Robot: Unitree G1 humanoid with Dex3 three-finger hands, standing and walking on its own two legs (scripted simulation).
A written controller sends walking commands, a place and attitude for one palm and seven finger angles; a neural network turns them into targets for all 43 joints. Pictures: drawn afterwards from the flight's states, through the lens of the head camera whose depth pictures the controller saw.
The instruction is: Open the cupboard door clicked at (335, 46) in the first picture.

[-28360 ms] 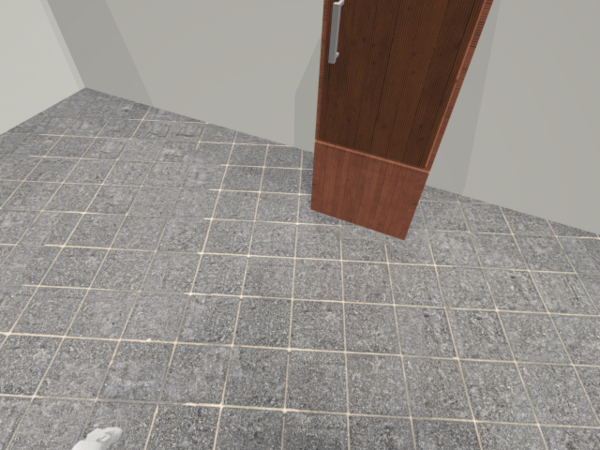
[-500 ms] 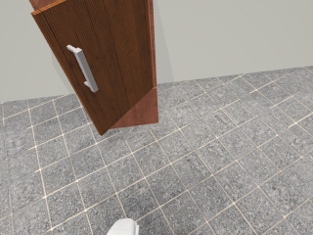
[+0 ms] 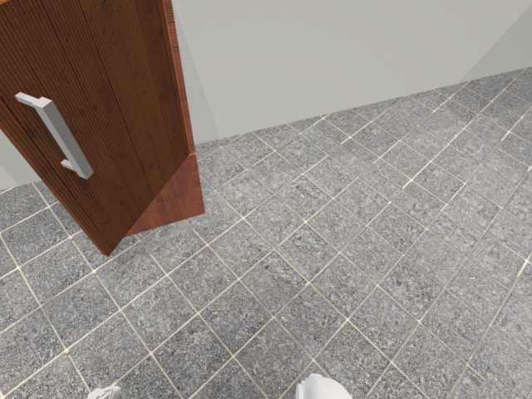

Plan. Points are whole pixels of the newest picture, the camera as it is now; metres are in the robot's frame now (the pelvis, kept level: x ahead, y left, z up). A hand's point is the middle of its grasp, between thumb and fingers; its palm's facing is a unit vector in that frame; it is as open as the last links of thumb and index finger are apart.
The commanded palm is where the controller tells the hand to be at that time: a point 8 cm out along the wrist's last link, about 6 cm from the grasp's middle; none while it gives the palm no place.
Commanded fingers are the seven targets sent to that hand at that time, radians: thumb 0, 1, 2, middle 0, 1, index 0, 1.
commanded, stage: walk to a spot facing it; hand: left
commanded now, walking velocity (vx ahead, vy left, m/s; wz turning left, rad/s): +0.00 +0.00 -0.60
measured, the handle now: (57, 139) +0.46 +0.40 +0.06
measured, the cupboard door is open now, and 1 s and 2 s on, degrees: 44 44 44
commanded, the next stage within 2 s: turn to face it in 1.86 s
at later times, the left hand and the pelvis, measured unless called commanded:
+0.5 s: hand (185, 368) +0.17 +0.15 -0.18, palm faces -0.30 -0.93 -0.20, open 7.4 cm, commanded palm none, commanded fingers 0.00 0.90 0.90 -0.20 -0.30 -0.20 -0.30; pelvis +0.03 -0.01 -0.01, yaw -19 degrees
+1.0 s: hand (239, 327) +0.25 +0.07 -0.17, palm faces -0.55 -0.81 -0.22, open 7.4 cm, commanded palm none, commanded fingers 0.00 0.90 0.90 -0.20 -0.30 -0.20 -0.30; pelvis +0.11 -0.08 +0.00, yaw -37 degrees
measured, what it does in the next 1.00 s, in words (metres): walks ahead, turning right: right foot, then left foot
